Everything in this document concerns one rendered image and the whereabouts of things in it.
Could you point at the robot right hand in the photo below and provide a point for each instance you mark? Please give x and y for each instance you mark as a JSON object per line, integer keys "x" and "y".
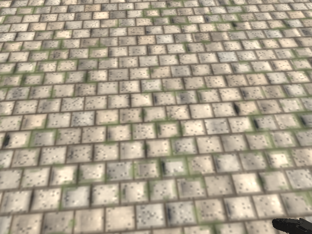
{"x": 292, "y": 226}

